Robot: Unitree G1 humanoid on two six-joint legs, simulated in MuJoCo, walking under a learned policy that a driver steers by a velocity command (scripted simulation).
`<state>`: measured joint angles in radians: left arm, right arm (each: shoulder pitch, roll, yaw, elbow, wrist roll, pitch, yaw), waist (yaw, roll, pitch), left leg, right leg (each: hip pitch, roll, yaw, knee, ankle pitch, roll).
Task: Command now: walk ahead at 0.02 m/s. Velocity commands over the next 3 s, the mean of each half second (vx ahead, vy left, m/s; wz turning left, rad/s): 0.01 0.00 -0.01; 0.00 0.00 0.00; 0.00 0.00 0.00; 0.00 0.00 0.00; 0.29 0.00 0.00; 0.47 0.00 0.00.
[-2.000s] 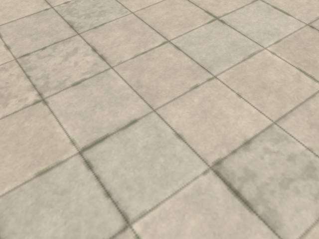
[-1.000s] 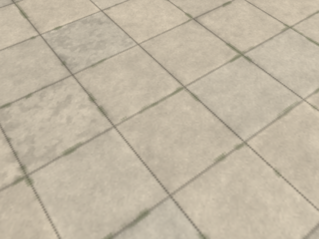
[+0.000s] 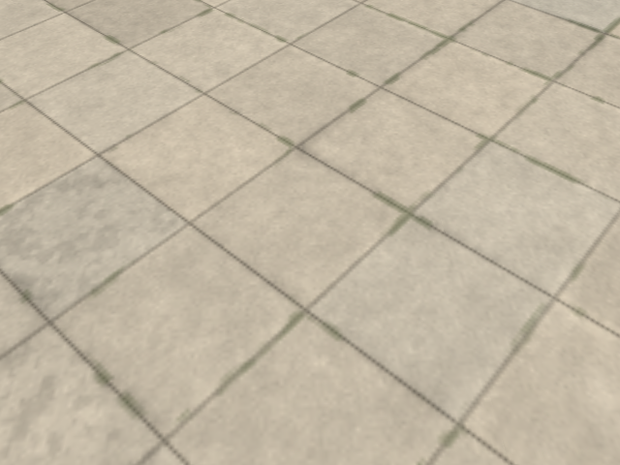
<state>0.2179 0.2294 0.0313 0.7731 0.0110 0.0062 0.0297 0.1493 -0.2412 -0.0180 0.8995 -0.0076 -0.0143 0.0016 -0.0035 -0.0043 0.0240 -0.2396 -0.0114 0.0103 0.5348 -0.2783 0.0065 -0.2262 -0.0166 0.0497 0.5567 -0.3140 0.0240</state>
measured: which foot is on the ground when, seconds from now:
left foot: down 0.00-1.00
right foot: down 0.00-1.00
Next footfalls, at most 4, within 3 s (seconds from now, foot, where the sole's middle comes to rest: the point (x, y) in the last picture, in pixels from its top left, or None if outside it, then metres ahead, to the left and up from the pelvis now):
2.70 left None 0.44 0.09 -0.77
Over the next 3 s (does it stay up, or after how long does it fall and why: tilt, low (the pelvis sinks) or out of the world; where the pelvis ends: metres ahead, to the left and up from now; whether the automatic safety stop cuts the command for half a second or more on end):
stays up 0.41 0.01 0.01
